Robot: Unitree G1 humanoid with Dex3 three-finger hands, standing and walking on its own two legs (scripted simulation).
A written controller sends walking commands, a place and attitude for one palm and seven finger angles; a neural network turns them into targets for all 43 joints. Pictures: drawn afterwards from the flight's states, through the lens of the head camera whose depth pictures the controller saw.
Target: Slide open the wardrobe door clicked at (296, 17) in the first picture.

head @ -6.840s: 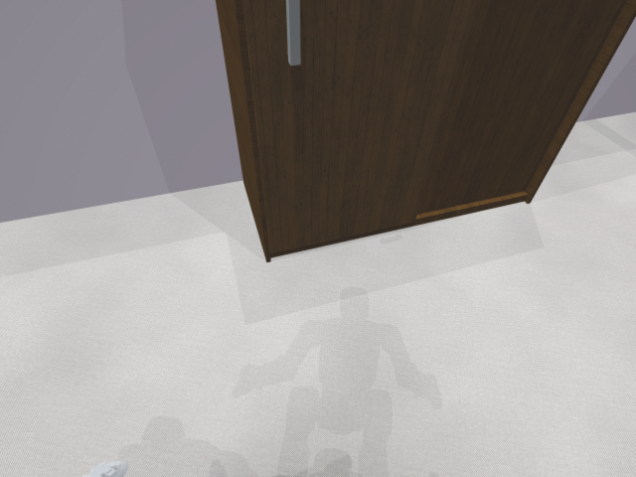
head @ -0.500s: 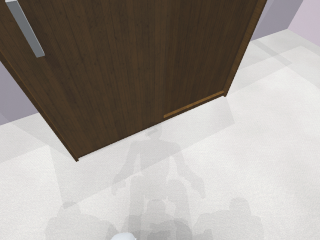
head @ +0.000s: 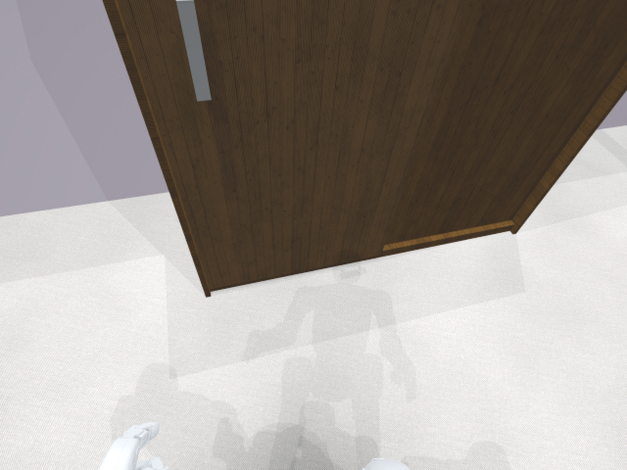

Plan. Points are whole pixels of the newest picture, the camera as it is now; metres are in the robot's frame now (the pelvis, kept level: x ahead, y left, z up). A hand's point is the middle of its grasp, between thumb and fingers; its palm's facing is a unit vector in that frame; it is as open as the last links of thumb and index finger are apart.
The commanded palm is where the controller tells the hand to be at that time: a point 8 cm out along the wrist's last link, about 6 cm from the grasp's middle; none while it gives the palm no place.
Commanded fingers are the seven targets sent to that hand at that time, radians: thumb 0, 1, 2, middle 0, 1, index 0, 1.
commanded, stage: turn to face it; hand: left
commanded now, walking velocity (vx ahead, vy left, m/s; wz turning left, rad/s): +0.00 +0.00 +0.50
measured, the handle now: (194, 46) +0.76 +0.23 +0.14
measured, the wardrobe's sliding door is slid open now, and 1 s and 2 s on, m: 0.00 0.00 0.00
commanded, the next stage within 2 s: take the last steps up to it in 0.36 s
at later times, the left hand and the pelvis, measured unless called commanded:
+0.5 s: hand out of the picture -0.03 +0.17 -0.17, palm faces +0.27 -0.93 -0.25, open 7.4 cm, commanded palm none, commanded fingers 0.00 0.90 0.90 -0.20 -0.30 -0.20 -0.30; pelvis -0.02 -0.03 -0.01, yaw +15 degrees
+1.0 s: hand out of the picture +0.08 +0.19 -0.18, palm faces +0.22 -0.96 -0.19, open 7.4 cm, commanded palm none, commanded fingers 0.00 0.90 0.90 -0.20 -0.30 -0.20 -0.30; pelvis +0.08 -0.01 -0.01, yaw +14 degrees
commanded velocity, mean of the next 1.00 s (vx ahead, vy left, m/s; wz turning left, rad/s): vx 0.17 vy -0.07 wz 0.12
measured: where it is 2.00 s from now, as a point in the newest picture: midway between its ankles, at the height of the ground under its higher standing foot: (309, 424)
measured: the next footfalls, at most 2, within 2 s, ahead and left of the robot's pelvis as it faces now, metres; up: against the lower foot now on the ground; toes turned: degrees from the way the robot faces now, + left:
right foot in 0.16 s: +0.04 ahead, -0.15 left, +0.00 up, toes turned +5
left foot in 0.58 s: -0.04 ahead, +0.11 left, +0.00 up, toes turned +17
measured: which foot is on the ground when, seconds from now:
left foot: down 0.00-0.14, up 0.16-0.56, down 0.58-1.00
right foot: up 0.00-0.14, down 0.16-0.56, up 0.58-1.00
